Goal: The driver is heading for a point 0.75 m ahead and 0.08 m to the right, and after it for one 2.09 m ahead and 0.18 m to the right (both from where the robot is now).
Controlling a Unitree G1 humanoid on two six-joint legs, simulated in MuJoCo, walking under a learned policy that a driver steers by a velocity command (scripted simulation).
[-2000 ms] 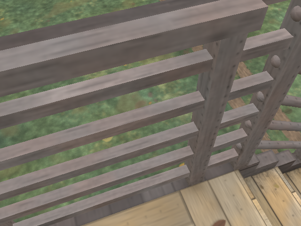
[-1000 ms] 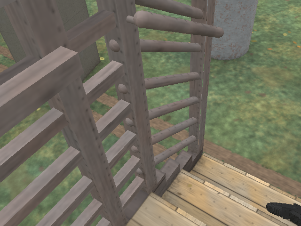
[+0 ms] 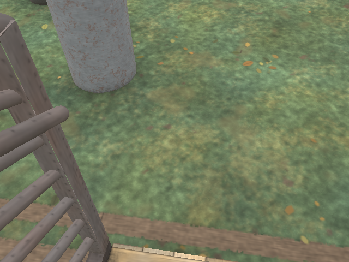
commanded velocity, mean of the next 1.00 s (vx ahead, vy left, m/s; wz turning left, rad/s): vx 0.50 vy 0.00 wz -0.04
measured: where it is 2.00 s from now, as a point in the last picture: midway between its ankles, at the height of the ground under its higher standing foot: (212, 165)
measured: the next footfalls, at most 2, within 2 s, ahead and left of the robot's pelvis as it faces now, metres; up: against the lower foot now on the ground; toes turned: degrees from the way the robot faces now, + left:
left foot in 0.16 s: +0.24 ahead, +0.13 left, -0.17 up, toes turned +4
right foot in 0.58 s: +0.53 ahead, -0.13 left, -0.34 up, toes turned -6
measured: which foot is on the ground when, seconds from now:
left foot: up 0.00-0.14, down 0.16-0.60, up 0.62-1.00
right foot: down 0.00-0.16, up 0.18-0.56, down 0.58-1.00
